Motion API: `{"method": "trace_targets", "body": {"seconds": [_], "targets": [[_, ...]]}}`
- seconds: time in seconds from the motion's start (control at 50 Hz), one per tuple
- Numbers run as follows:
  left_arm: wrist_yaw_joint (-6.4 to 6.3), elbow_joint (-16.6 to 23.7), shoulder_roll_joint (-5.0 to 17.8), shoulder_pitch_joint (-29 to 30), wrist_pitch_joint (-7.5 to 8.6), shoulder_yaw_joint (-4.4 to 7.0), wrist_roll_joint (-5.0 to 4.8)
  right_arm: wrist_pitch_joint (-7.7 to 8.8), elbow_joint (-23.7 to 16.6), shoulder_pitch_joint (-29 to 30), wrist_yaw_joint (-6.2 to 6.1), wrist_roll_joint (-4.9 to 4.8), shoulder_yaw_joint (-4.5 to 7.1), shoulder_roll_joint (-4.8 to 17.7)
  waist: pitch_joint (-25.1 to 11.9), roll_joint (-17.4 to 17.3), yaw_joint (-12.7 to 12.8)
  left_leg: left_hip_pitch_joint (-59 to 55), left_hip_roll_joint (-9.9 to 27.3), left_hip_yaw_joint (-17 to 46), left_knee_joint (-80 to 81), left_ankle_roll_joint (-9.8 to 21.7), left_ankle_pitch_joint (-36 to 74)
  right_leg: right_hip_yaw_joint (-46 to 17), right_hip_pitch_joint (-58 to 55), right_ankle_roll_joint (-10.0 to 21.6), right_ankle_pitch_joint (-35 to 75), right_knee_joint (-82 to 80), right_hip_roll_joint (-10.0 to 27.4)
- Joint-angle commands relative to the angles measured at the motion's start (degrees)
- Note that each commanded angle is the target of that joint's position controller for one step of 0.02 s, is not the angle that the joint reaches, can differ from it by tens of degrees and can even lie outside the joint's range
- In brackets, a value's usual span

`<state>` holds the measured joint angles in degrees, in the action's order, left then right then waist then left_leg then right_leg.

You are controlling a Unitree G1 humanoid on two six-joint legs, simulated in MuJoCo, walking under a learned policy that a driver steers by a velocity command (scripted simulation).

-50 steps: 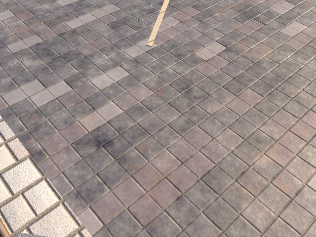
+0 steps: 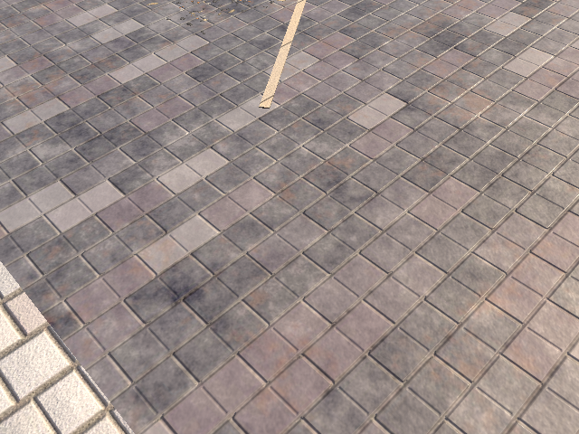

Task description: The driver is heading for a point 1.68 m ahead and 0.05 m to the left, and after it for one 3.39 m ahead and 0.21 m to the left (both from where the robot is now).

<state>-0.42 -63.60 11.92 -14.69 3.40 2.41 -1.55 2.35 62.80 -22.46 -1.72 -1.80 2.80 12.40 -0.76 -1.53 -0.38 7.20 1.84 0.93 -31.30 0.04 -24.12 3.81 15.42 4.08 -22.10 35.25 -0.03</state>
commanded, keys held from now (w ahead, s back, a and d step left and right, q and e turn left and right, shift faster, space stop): w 1.00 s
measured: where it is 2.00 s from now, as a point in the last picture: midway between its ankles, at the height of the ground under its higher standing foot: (303, 235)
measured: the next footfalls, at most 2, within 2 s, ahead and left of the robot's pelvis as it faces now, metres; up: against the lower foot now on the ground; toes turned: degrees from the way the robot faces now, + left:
left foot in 0.48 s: +0.41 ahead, +0.13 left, +0.00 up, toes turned +2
right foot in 1.04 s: +0.74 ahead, -0.10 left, +0.00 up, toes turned -2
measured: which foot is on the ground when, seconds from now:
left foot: down 0.00-0.02, up 0.04-0.46, down 0.48-1.00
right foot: down 0.00-0.48, up 0.50-1.00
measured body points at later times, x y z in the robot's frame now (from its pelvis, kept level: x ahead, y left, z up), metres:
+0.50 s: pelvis +0.24 +0.03 -0.02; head +0.27 +0.03 +0.43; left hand +0.11 +0.27 -0.15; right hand +0.48 -0.19 -0.10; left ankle +0.37 +0.13 -0.73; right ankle +0.00 -0.10 -0.72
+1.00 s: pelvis +0.52 +0.02 +0.00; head +0.55 +0.02 +0.45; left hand +0.74 +0.25 -0.10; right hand +0.47 -0.24 -0.14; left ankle +0.37 +0.13 -0.73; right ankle +0.70 -0.10 -0.71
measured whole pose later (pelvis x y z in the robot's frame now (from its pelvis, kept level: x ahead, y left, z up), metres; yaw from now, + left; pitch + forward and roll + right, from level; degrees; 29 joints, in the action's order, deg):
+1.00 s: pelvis +0.52 +0.02 +0.00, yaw +0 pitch +2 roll +2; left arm 1.8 -49.3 12.8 0.1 5.3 2.4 -1.2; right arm 4.4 60.3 -23.0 -0.5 -0.8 2.8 13.7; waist 0.6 1.8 -4.7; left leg -5.0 -2.9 -2.7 -12.6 1.4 -20.0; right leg 0.9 33.8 2.7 0.6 30.2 3.9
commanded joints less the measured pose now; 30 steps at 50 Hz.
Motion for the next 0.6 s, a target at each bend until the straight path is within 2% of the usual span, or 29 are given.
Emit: {"method": "trace_targets", "body": {"seconds": [0.02, 0.04, 0.06, 0.08, 0.1, 0.12, 0.14, 0.16, 0.2, 0.26, 0.34, 0.4, 0.44, 0.46, 0.48, 0.5, 0.52, 0.54, 0.56, 0.58, 0.6], "targets": [[0.17, -2.84, 8.87, -16.25, 1.56, 2.78, 0.35, 1.80, -5.97, 9.16, 0.53, 0.22, 0.28, 4.54, 5.06, 9.36, 8.78, 25.78, -0.37, -0.77, -11.74, 3.33, 4.49, -17.20, -20.55, 4.18, -0.74, -15.53, 9.26], [1.02, -3.44, 14.04, -22.82, 2.23, 3.53, 0.52, 2.89, -8.27, 9.52, 0.32, 0.10, -0.21, 2.24, 1.25, 21.25, 9.62, 36.07, -5.54, -1.78, -28.66, 1.78, -6.23, -42.61, -26.65, 11.99, -5.54, -25.63, 21.34], [1.08, -2.43, 9.85, -17.90, 3.14, 1.87, 1.28, 3.63, -8.53, 10.23, 0.56, -0.89, 0.32, 4.25, 3.84, 12.62, 6.29, 40.43, -1.88, 4.15, -39.09, 3.02, -6.06, -45.52, -23.69, 12.84, -8.00, -26.04, 23.72], [1.16, -0.58, 7.21, -13.04, 3.66, 1.06, 1.15, 4.10, -8.40, 10.24, 1.16, -1.32, 0.28, 4.27, 6.62, 8.49, 4.36, 42.82, 0.82, 4.84, -42.28, 4.54, -0.40, -38.40, -21.15, 11.01, -6.24, -25.46, 21.85], [1.50, 0.67, 6.33, -9.90, 3.79, 0.56, 1.18, 4.40, -7.94, 9.95, 1.35, -0.89, 0.43, 4.31, 6.73, 5.75, 3.06, 42.40, 2.96, 3.92, -41.12, 5.38, 5.30, -31.44, -19.40, 8.99, -2.96, -25.94, 19.07], [1.74, 1.39, 5.58, -8.40, 3.64, 0.10, 1.18, 4.53, -7.96, 10.74, 1.38, -0.31, 1.06, 5.47, 7.41, 4.77, 2.34, 41.54, 4.44, 3.25, -37.67, 5.46, 9.43, -25.65, -18.05, 7.36, 3.91, -26.43, 16.98], [1.69, 1.36, 3.97, -8.93, 3.23, -0.48, 1.40, 4.35, -8.00, 11.28, 1.61, 0.04, 1.57, 6.18, 6.95, 5.44, 2.15, 38.92, 5.20, 2.20, -34.71, 5.12, 11.88, -20.17, -16.95, 5.83, 10.37, -26.75, 14.47], [1.42, 1.07, 3.41, -10.68, 2.82, -0.76, 1.58, 4.01, -7.95, 11.47, 1.92, 0.09, 1.65, 5.52, 6.30, 6.43, 2.25, 37.43, 5.24, 1.01, -32.41, 4.49, 13.12, -16.66, -16.85, 5.28, 15.73, -26.83, 13.04], [0.58, 0.78, 4.67, -13.39, 2.26, -0.79, 1.76, 3.29, -8.93, 14.21, 2.28, 0.40, 1.31, 3.54, 6.19, 5.94, 2.63, 37.98, 4.94, -0.91, -28.04, 2.78, 15.38, -13.01, -17.03, 5.75, 23.37, -27.21, 12.24], [-0.47, 1.87, 6.83, -13.38, 1.71, -0.56, 1.97, 3.10, -12.61, 23.14, 2.55, 0.51, 0.22, 1.63, 8.00, 5.21, 3.82, 36.07, 3.64, -2.45, -14.82, 1.12, 21.10, -9.66, -13.39, 5.94, 24.75, -29.11, 11.48], [-0.82, 1.61, 8.04, -16.17, 1.67, 0.09, 1.17, 3.19, -15.31, 30.18, 3.56, -0.02, -0.38, 2.62, 9.82, 6.46, 4.90, 30.91, 1.56, -4.01, -4.52, 1.57, 26.02, -7.29, -12.96, 6.09, 23.67, -30.88, 12.42], [-0.88, 1.49, 8.50, -15.89, 1.32, 0.74, 0.67, 3.62, -16.87, 31.79, 4.45, -0.13, -0.20, 4.13, 9.64, 6.52, 3.26, 29.46, 1.06, -3.25, -0.34, 3.90, 24.32, -6.06, -18.85, 5.06, 30.60, -27.85, 14.66], [-0.88, 2.15, 10.03, -14.21, 0.81, 1.40, 0.96, 3.88, -16.10, 26.57, 4.57, 0.01, 1.06, 6.90, 4.55, 8.54, -0.55, 20.47, -1.79, -4.83, -0.12, 5.84, 21.17, -4.86, -21.86, 3.80, 49.74, -20.07, 15.15], [-0.87, 2.55, 10.15, -13.14, 0.28, 1.50, 1.29, 3.81, -13.84, 18.52, 4.31, -0.07, 2.33, 9.03, -0.47, 9.29, -4.82, 10.45, -3.87, -6.07, -0.46, 7.22, 20.11, -3.35, -20.94, 2.72, 58.68, -10.75, 13.78], [-0.77, 3.40, 9.63, -12.12, 0.02, 1.18, 1.62, 3.50, -10.80, 8.22, 3.82, -0.20, 3.70, 11.60, -6.37, 8.93, -9.48, -4.54, -2.45, -4.02, -0.94, 9.11, 20.19, -2.14, -13.52, 0.90, 56.60, 2.09, 11.41], [-0.41, 4.86, 5.81, -14.45, 0.29, 0.08, 2.28, 3.10, -8.82, -1.25, 3.15, 1.00, 4.80, 16.15, -14.97, -1.05, -9.77, -23.79, 10.91, 14.96, 0.10, 14.13, 12.39, -0.42, 3.97, -1.24, 33.70, 22.80, 5.48], [0.24, 4.53, -1.46, -19.63, 1.95, -1.84, 1.27, 3.16, -8.16, -2.49, 3.66, 1.68, 4.26, 16.57, -23.02, -14.21, -5.86, -32.96, 21.54, 43.06, 12.00, 21.40, 1.19, -7.67, 18.24, -3.08, -9.58, 39.29, -4.16], [0.46, 5.66, 4.57, -13.45, 3.49, -0.26, -0.47, 3.55, -8.33, 1.76, 3.82, 1.02, 2.93, 11.68, -15.58, -9.42, -6.40, -27.23, 18.55, 41.28, 15.83, 18.00, -1.18, -12.33, 24.17, -1.63, -8.68, 45.21, -0.87], [0.38, 7.60, 7.34, -8.06, 4.33, 0.48, -1.47, 3.93, -9.38, 7.51, 3.79, 0.69, 2.14, 9.06, -7.06, -6.36, -4.77, -17.64, 16.91, 30.96, 16.51, 15.38, 4.19, -10.05, 26.37, -0.60, -3.31, 44.74, 2.10], [-0.24, 8.09, 7.63, -5.52, 4.59, 0.76, -1.06, 4.37, -10.32, 12.33, 4.01, 1.12, 1.60, 7.61, -3.94, -0.46, -2.52, -8.25, 15.06, 23.76, 17.81, 13.98, 11.83, -9.09, 22.97, -0.30, 2.39, 41.60, 5.22], [-0.68, 8.05, 7.41, -5.09, 4.09, 1.41, -0.22, 4.74, -10.39, 14.45, 4.37, 1.83, 1.09, 5.79, -1.84, 0.14, -0.49, -1.41, 12.85, 18.09, 19.10, 13.06, 17.27, -8.66, 19.61, -0.20, 5.30, 38.58, 7.11]]}}
Over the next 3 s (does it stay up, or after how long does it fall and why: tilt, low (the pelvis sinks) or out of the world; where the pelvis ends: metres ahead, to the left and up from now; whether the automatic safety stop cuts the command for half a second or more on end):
stays up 1.65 0.07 0.02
